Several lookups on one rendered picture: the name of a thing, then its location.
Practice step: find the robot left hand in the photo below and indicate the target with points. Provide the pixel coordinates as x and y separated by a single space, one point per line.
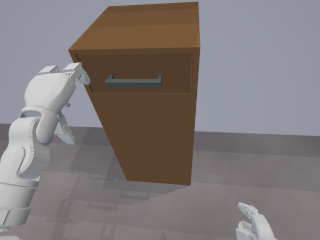
52 89

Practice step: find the cabinet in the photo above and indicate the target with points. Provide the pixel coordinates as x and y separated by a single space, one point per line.
151 133

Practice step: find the robot left forearm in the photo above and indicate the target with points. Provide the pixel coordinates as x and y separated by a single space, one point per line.
23 162

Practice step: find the handle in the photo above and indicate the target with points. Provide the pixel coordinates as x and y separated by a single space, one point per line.
133 83

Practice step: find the drawer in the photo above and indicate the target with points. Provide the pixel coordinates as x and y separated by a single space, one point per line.
175 68

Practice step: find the robot right hand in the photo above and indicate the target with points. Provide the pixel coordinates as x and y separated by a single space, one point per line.
259 225

